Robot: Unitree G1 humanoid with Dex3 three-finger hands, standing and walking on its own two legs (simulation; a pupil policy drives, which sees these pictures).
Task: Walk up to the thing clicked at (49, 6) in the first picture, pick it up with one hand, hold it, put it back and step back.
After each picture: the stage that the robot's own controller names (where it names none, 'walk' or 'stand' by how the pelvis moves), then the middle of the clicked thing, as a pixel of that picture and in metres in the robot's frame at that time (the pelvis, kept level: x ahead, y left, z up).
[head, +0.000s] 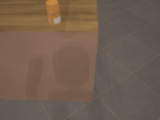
stand; (53, 12) +0.79 +0.17 +0.04
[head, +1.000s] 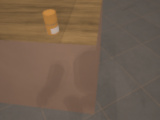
walk; (51, 22) +0.72 +0.21 +0.05
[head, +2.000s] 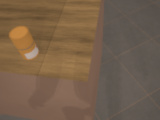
walk; (25, 43) +0.47 +0.24 +0.07
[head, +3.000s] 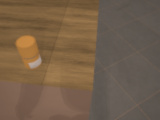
stand; (29, 53) +0.45 +0.22 +0.06
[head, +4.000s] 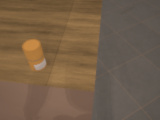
stand; (35, 55) +0.47 +0.21 +0.04
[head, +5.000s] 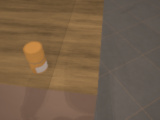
stand; (36, 58) +0.45 +0.20 +0.04
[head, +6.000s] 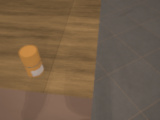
stand; (32, 61) +0.44 +0.22 +0.04
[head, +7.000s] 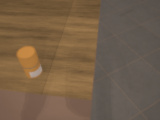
stand; (30, 62) +0.44 +0.22 +0.04
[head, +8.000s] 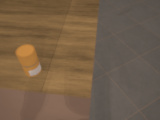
stand; (29, 61) +0.44 +0.22 +0.04
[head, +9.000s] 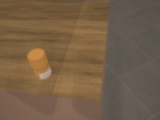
rise first; (40, 64) +0.43 +0.21 +0.04
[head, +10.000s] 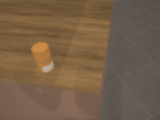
go down; (43, 57) +0.46 +0.21 +0.05
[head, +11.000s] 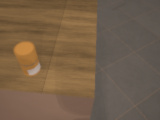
go down; (28, 59) +0.44 +0.19 +0.05
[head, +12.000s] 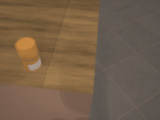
go down; (29, 55) +0.45 +0.20 +0.06
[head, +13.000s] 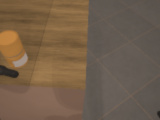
close in; (13, 50) +0.45 +0.22 +0.08
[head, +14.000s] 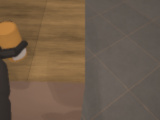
lift; (11, 42) +0.46 +0.21 +0.09
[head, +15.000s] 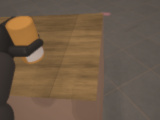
lift; (27, 40) +0.35 +0.16 +0.27
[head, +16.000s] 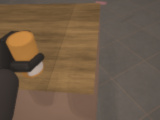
hold; (27, 55) +0.34 +0.17 +0.21
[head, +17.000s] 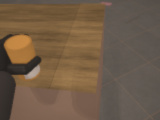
hold; (24, 58) +0.33 +0.19 +0.20
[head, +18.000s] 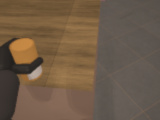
crouch; (27, 60) +0.36 +0.19 +0.16
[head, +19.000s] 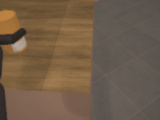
crouch; (10, 32) +0.43 +0.22 +0.21
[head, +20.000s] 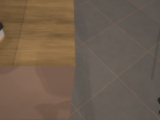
lower; out of the picture +0.51 +0.23 +0.11
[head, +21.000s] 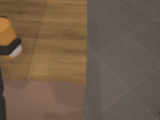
lower; (5, 39) +0.46 +0.22 +0.10
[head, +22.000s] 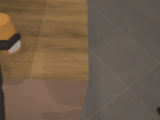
lower; (5, 34) +0.48 +0.22 +0.10
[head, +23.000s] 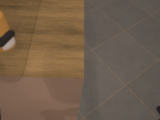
lower; out of the picture +0.49 +0.23 +0.11
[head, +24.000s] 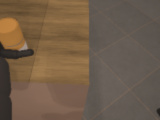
open; (12, 39) +0.46 +0.21 +0.10
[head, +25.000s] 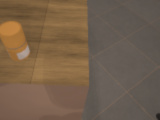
sink last; (15, 42) +0.46 +0.20 +0.09
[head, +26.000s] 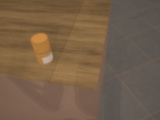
stand; (42, 49) +0.49 +0.21 +0.07
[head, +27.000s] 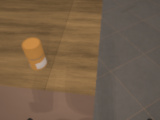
stand; (35, 54) +0.46 +0.20 +0.05
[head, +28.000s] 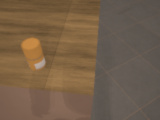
stand; (34, 54) +0.46 +0.21 +0.05
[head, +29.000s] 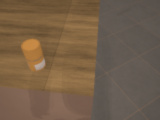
stand; (34, 55) +0.46 +0.21 +0.05
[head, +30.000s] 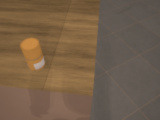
stand; (33, 54) +0.46 +0.21 +0.05
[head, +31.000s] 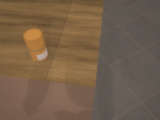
walk; (36, 45) +0.49 +0.20 +0.05
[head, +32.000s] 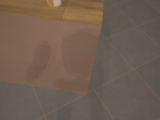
walk; out of the picture +0.76 +0.14 +0.07
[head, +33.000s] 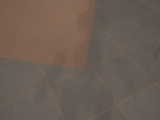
stand; out of the picture +1.11 +0.19 +0.06
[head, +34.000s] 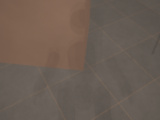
stand; out of the picture +1.10 +0.21 +0.06
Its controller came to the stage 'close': yes
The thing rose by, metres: 0.20
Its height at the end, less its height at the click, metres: +0.00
